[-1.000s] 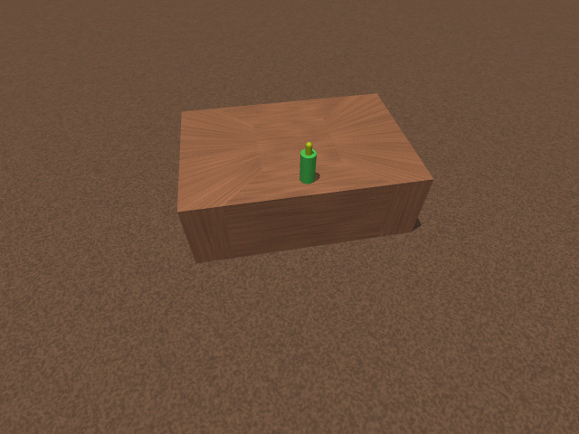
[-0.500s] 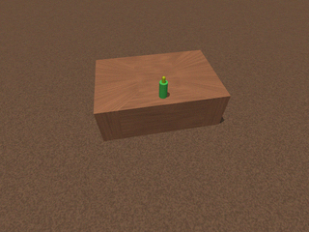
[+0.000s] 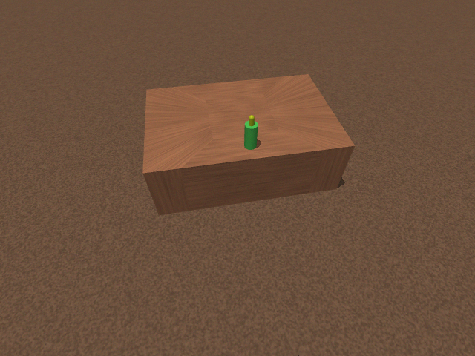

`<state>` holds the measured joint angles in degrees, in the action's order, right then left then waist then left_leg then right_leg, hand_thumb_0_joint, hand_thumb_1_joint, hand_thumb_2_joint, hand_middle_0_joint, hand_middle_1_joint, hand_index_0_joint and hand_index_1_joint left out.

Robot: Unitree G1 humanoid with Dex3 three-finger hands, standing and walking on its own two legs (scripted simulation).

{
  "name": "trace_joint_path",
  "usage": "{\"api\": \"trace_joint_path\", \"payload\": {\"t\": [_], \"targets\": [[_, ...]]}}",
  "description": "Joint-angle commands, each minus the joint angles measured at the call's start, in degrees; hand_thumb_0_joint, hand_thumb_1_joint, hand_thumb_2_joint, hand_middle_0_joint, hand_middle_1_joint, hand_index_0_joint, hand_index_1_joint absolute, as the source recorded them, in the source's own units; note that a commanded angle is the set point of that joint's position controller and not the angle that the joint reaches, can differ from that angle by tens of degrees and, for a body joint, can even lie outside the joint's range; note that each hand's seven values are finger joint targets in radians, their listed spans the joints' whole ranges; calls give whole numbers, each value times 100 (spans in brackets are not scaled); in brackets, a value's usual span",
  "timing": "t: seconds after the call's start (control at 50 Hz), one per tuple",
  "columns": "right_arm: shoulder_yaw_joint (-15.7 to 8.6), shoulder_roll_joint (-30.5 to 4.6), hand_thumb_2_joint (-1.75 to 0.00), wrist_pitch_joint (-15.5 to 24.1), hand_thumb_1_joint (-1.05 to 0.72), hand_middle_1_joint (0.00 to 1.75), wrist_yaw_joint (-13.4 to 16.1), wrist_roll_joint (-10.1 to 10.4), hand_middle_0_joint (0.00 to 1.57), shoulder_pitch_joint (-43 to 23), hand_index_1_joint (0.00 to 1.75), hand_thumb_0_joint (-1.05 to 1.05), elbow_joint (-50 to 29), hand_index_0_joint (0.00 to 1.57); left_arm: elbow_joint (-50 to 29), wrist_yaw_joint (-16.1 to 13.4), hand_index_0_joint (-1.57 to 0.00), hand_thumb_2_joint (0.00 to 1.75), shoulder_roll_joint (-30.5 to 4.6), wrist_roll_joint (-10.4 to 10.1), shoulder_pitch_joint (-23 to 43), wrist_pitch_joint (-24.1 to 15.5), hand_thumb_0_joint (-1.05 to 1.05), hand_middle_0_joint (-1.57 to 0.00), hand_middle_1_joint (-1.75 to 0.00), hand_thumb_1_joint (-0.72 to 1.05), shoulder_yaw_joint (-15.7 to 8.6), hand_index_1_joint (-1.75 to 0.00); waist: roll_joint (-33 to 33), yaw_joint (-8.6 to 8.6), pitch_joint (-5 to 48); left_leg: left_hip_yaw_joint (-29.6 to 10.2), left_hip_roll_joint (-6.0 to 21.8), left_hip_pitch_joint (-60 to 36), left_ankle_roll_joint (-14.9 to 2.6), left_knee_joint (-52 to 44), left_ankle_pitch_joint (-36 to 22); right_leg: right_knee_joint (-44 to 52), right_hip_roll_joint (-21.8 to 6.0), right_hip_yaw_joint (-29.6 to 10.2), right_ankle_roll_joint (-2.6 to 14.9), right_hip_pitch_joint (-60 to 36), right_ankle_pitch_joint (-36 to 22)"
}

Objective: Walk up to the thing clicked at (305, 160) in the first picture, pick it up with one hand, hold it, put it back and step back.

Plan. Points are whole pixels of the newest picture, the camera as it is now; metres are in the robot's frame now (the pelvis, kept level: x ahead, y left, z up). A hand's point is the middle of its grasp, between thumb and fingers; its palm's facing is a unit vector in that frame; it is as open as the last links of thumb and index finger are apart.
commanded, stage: stand
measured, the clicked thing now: (251, 131) +1.06 -0.03 -0.37
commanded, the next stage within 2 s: walk up in 0.12 s
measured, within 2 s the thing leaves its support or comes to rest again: neither
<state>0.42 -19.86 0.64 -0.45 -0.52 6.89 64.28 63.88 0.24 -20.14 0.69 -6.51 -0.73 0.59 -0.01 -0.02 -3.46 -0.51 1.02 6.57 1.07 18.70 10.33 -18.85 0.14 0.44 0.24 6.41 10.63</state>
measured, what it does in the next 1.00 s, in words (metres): walks ahead: left foot, then right foot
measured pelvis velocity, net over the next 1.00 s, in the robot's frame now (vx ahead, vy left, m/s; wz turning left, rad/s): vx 0.25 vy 0.14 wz -0.01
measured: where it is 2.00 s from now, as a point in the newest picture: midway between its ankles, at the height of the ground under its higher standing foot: (190, 310)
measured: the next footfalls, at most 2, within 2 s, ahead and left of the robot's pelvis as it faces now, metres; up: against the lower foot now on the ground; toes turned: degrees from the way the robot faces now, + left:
left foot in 0.46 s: +0.21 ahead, +0.24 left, +0.00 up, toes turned +6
right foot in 0.94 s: +0.37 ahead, +0.04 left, +0.00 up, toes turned -4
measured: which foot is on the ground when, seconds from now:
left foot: down 0.00-0.16, up 0.18-0.44, down 0.46-0.96, up 0.98-1.00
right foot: down 0.00-0.50, up 0.52-0.92, down 0.94-1.00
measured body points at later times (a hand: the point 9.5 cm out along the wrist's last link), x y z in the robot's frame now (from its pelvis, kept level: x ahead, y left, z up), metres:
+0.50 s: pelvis +0.08 +0.10 -0.03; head +0.10 +0.12 +0.41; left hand +0.08 +0.46 -0.15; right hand +0.17 -0.24 -0.13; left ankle +0.17 +0.24 -0.75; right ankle +0.00 -0.11 -0.74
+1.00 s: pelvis +0.25 +0.14 -0.03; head +0.28 +0.12 +0.42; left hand +0.34 +0.47 -0.12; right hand +0.28 -0.16 -0.16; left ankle +0.18 +0.24 -0.72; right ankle +0.33 +0.04 -0.75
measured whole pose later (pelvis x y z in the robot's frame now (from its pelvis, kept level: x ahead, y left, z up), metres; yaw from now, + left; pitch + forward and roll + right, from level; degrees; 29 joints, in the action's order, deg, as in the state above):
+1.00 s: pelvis +0.25 +0.14 -0.03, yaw -1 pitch -4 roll -1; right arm -3.5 -23.1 0.4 -3.4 -1.0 21.3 46.5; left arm 48.6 1.0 -22.4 1.0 -15.9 -5.3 -3.0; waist -4.3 1.3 -6.6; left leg 3.2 0.5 11.4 -2.4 49.9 28.5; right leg -35.7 0.3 3.8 2.3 20.1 11.8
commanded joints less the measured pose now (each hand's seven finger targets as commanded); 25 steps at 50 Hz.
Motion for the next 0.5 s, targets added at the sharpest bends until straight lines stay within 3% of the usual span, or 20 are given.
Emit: {"api": "trace_joint_path", "payload": {"t": [0.0, 0.08, 0.1, 0.12, 0.14, 0.16, 0.2, 0.22, 0.28, 0.3, 0.34, 0.36, 0.38, 0.4, 0.42, 0.44, 0.46, 0.48], "targets": [[-264, -1216, -90, 123, -90, 30, 102, 12, 20, -247, 30, 0, -375, 20, -354, -68, -20, 90, -1215, -9, 197, -121, 0, -20, -30, 90, -272, -30, -54, -1, 603, -494, 630, -212, -211, -241, -882, 252, -751, -578, 154, -138, -954], [-256, -1196, -90, 127, -90, 30, 114, 5, 20, -192, 30, 0, -351, 20, -371, -75, -20, 90, -1217, -31, 228, -117, 0, -20, -30, 90, -269, -30, -9, 11, 611, -462, 636, -209, -194, -212, -1093, 213, -755, -564, 157, -180, -1154], [-640, -1754, -90, 86, -90, 30, -60, -174, 20, -88, 30, 0, -759, 20, -466, -47, -20, 90, -1843, -13, -557, -244, 0, -20, -30, 90, -641, -30, -285, -173, 947, -211, 225, 201, -501, 648, 1151, -8, -674, -743, 443, -712, 1124], [-616, -1531, -90, 30, -90, 30, -138, -220, 20, -309, 30, 0, -905, 20, -341, -49, -20, 90, -1966, 53, -1009, -267, 0, -20, -30, 90, -721, -30, 70, -423, 514, 1, 21, 1547, -478, 1218, 2168, 441, -1135, -1501, 716, -1115, 2596], [-633, -1488, -90, -37, -90, 30, -183, -288, 20, -474, 30, 0, -1042, 20, -330, -75, -20, 90, -2185, 120, -1130, -304, 0, -20, -30, 90, -847, -30, 509, -553, 23, 25, -2, 2641, -331, 2486, 2134, 1021, -1878, -2520, 1060, -1214, 3418], [-642, -1484, -90, -68, -90, 30, -214, -332, 20, -465, 30, 0, -1147, 20, -490, -107, -20, 90, -2269, 134, -1012, -354, 0, -20, -30, 90, -911, -30, 379, -497, -204, -437, 219, 3134, -329, 2988, 1829, 1164, -2277, -2900, 1293, -958, 3593], [-690, -1490, -90, -55, -90, 30, -324, -291, 20, -215, 30, 0, -1201, 20, -790, -117, -20, 90, -2025, 110, -623, -415, 0, -20, -30, 90, -887, -30, 357, -275, -450, -623, 498, 3152, -270, 3307, 1400, 1221, -2228, -2612, 1396, -594, 2928], [-708, -1442, -90, -39, -90, 30, -364, -266, 20, -124, 30, 0, -1245, 20, -860, -113, -20, 90, -1943, 122, -556, -445, 0, -20, -30, 90, -874, -30, 471, -189, -436, -658, 558, 3124, -226, 3184, 1329, 1161, -2057, -2268, 1353, -661, 2364], [-770, -1412, -90, -24, -90, 30, -466, -272, 20, -78, 30, 0, -1409, 20, -1082, -74, -20, 90, -1940, 103, -538, -486, 0, -20, -30, 90, -877, -30, 691, -157, -423, -492, 654, 2737, -64, 2826, 1170, 974, -1764, -1443, 1238, -445, 1280], [-801, -1409, -90, -26, -90, 30, -494, -278, 20, -94, 30, 0, -1465, 20, -1140, -57, -20, 90, -1922, 89, -560, -493, 0, -20, -30, 90, -865, -30, 698, -162, -443, -385, 643, 2489, -31, 2618, 1051, 888, -1638, -1173, 1175, -212, 1170], [-854, -1403, -90, -26, -90, 30, -539, -253, 20, 43, 30, 0, -1567, 20, -1284, -32, -20, 90, -2036, 106, -371, -498, 0, -20, -30, 90, -874, -30, 975, -30, -474, -222, 665, 1737, -45, 2227, 774, 748, -1487, -792, 1047, 544, 1250], [-898, -1427, -90, -26, -90, 30, -555, -231, 20, 236, 30, 0, -1561, 20, -1366, -20, -20, 90, -2077, 127, -209, -495, 0, -20, -30, 90, -878, -30, 1062, 108, -379, -123, 626, 1303, -67, 2042, 601, 575, -1396, -628, 952, 803, 1156], [-945, -1456, -90, -15, -90, 30, -561, -210, 20, 339, 30, 0, -1528, 20, -1372, -11, -20, 90, -2057, 116, -262, -475, 0, -20, -30, 90, -863, -30, 975, 139, -312, 73, 515, 942, -64, 1852, 390, 342, -1271, -449, 886, 1030, 1016], [-994, -1472, -90, -13, -90, 30, -555, -204, 20, 695, 30, 0, -1452, 20, -1403, -21, -20, 90, -2089, 107, -159, -459, 0, -20, -30, 90, -857, -30, 895, 366, -175, 313, 423, 331, -77, 1727, -15, -2, -1241, -294, 797, 1375, 1056], [-1056, -1501, -90, -3, -90, 30, -521, -199, 20, 1240, 30, 0, -1309, 20, -1460, -17, -20, 90, -1999, 123, -96, -437, 0, -20, -30, 90, -841, -30, 682, 653, 43, 461, 291, -307, -98, 1591, -99, -656, -1175, -208, 713, 1581, 733], [-1157, -1713, -90, 33, -90, 30, -462, -194, 20, 1701, 30, 0, -1143, 20, -1444, -17, -20, 90, -1756, 135, -435, -406, 0, -20, -30, 90, -751, -30, -145, 776, 367, 427, 108, -1146, -153, 1533, 227, -1943, -847, 30, 616, 1977, 526], [-1272, -2074, -90, 67, -90, 30, -392, -255, 20, 2328, 30, 0, -1089, 20, -1433, -6, -20, 90, -1347, 102, -913, -391, 0, -20, -30, 90, -633, -30, -1397, 1051, 647, -462, 518, -1606, -445, 868, 1470, -3779, -294, 277, 395, 2469, 995], [-1254, -2418, -90, 127, -90, 30, -353, -283, 20, 2152, 30, 0, -1348, 20, -1500, -25, -20, 90, -1068, -22, -1153, -355, 0, -20, -30, 90, -537, -30, -2388, 847, 416, -3105, 1666, -1042, -792, -500, 3277, -4943, 510, -199, 283, 3332, 2435]]}}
